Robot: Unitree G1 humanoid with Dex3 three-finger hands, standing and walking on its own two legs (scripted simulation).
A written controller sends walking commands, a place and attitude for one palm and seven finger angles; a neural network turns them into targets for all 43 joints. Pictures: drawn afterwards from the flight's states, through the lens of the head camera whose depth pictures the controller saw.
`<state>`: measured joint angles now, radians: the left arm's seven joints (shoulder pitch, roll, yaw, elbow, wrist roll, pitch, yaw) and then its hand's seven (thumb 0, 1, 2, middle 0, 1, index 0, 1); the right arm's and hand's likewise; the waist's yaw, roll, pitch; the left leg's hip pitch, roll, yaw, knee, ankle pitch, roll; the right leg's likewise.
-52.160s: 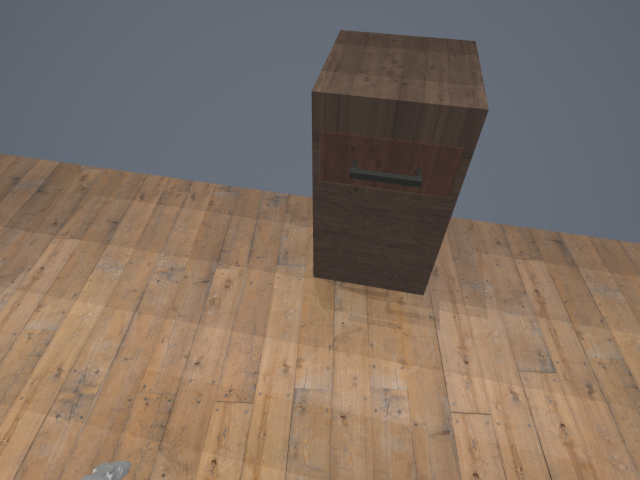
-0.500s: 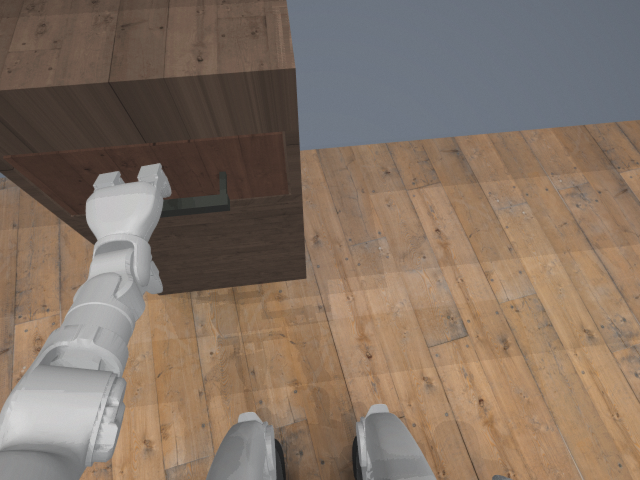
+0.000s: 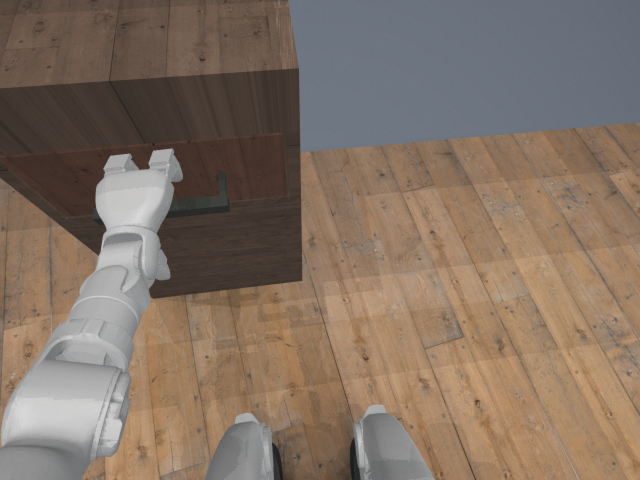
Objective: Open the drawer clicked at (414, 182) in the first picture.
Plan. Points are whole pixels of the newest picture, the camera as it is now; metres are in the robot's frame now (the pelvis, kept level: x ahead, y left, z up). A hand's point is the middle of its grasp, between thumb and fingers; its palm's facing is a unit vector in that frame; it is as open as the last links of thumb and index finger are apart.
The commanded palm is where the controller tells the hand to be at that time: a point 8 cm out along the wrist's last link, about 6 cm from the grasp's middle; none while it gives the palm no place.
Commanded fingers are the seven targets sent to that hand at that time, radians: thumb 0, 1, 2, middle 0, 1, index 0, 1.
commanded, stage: move the hooked fingers above the handle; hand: left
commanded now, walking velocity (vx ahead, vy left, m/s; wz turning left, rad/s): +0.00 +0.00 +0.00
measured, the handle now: (164, 197) +0.53 +0.21 -0.09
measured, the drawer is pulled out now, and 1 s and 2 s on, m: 0.00 0.00 0.00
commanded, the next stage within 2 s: none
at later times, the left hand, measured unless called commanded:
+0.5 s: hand (148, 209) +0.48 +0.21 -0.04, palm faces +0.03 -0.01 -1.00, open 13.8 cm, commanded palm +0.45 +0.20 +0.01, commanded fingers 0.00 -0.50 0.30 -0.30 -1.20 -0.30 -1.20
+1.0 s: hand (160, 212) +0.48 +0.20 -0.05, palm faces +0.01 +0.02 -1.00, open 13.9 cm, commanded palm +0.45 +0.21 +0.01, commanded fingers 0.00 -0.50 0.30 -0.30 -1.20 -0.30 -1.20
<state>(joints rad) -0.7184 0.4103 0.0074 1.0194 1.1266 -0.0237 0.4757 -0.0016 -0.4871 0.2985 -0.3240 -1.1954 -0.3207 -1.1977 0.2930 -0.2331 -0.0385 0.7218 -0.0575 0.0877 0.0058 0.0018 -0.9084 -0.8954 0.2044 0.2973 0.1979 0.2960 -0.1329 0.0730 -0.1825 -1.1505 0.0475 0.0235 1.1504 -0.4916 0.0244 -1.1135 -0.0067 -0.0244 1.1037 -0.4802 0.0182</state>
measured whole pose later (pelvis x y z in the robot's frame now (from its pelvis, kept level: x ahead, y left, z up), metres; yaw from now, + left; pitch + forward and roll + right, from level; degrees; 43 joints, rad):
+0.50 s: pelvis +0.00 +0.00 +0.00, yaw +0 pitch +28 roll -2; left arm -0.75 0.41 0.02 1.06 1.17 -0.01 0.58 0.00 -0.49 0.30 -0.32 -1.20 -0.32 -1.20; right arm 0.25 -0.24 -0.04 0.72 -0.07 0.09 0.01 0.00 -0.91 -0.90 0.20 0.30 0.20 0.30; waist -0.14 0.06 -0.19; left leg -1.17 0.05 0.01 1.17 -0.50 0.02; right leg -1.13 -0.01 -0.03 1.13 -0.49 0.01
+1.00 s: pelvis -0.01 +0.00 -0.01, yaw +0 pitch +29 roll -2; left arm -0.77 0.39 0.01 1.07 1.16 0.06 0.58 0.00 -0.49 0.30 -0.37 -1.25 -0.31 -1.20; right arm 0.24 -0.25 -0.03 0.70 -0.05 0.11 0.02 0.00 -0.91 -0.90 0.20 0.30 0.20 0.30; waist -0.14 0.08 -0.17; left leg -1.19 0.05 0.03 1.19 -0.50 0.02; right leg -1.16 -0.01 -0.02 1.15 -0.49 0.02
